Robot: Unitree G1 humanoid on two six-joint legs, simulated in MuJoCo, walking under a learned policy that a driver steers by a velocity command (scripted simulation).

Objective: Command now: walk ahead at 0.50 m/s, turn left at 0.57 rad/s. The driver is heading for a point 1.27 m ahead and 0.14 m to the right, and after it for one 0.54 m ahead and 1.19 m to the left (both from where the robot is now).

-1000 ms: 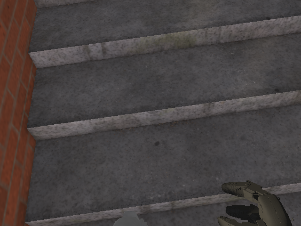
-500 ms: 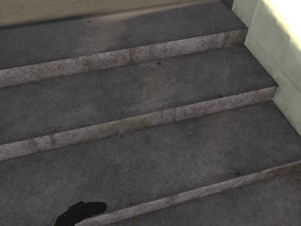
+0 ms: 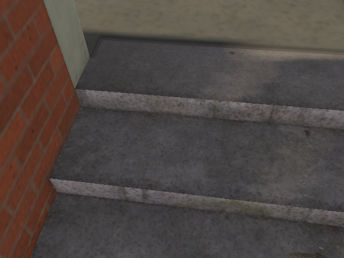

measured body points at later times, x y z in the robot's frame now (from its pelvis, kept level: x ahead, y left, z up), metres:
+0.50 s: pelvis +0.30 -0.03 +0.10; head +0.31 -0.02 +0.55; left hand +0.47 +0.19 +0.01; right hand +0.32 -0.29 -0.02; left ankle +0.12 +0.04 -0.54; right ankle +0.36 -0.07 -0.57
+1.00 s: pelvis +0.60 -0.03 +0.20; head +0.64 -0.05 +0.65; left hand +0.68 +0.23 +0.08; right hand +0.77 -0.27 +0.13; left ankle +0.75 +0.03 -0.47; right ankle +0.41 -0.08 -0.43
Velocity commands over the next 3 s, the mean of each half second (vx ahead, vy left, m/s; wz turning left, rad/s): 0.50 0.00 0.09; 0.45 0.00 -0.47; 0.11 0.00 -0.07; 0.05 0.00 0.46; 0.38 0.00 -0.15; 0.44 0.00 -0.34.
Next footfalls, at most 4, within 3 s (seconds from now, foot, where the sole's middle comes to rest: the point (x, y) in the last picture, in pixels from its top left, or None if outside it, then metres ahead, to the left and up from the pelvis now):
0.44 right None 0.40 -0.07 -0.60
0.92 left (183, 150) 0.79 0.02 -0.50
1.36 right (241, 155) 0.76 -0.19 -0.50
1.76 left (177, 166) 0.71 0.04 -0.50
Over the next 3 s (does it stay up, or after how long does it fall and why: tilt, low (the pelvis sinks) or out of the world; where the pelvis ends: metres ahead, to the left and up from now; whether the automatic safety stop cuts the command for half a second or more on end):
stays up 1.13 -0.06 0.38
